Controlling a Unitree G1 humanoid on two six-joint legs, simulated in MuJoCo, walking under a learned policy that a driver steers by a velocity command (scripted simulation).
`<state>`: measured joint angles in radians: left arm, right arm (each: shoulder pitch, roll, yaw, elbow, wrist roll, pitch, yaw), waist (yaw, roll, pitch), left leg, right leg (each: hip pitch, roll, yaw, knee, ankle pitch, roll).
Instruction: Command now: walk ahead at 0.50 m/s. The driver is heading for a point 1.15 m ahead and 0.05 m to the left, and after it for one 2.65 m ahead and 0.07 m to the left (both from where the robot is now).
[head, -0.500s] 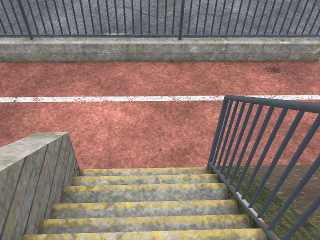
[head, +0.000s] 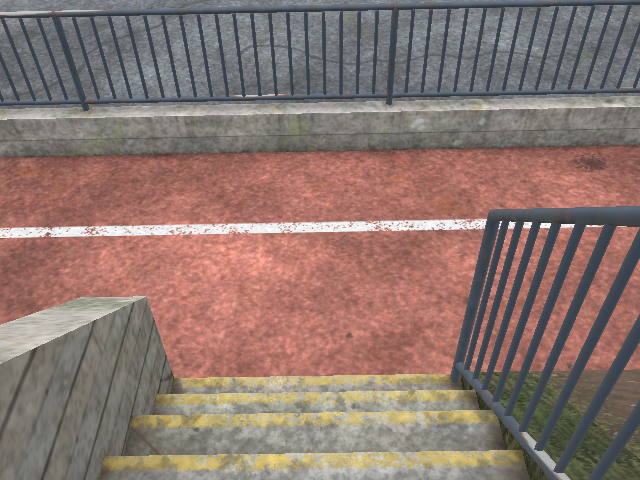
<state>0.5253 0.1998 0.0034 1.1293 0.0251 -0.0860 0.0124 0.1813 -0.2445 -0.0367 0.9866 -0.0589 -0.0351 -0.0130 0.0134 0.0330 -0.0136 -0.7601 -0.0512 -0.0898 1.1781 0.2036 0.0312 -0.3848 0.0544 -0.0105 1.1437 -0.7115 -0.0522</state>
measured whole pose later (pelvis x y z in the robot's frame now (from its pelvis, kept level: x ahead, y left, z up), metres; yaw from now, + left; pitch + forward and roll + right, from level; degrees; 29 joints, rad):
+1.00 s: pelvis +0.48 +0.01 -0.37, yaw -1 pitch -1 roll +1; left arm 0.52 0.18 0.00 1.08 0.01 -0.06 0.00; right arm 0.25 -0.21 -0.05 1.00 -0.06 0.02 -0.03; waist -0.01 0.02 -0.02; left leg -0.85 -0.01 -0.10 1.35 -0.07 0.03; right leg -0.32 0.03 -0.07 0.84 -0.50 -0.08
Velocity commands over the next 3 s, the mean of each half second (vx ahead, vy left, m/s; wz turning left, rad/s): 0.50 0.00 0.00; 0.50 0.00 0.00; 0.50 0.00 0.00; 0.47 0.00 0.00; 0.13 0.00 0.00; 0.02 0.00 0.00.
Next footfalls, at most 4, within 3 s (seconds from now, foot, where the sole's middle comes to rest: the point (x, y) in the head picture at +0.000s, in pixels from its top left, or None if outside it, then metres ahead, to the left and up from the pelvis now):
0.18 left None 0.23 0.13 -0.91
0.76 right None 0.50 -0.06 -1.11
1.30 left None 0.71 0.14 -1.34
1.72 right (344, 477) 0.93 0.00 -1.53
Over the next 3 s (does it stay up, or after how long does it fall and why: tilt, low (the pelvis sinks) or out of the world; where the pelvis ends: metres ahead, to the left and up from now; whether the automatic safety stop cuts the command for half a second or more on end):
stays up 1.13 0.06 -0.93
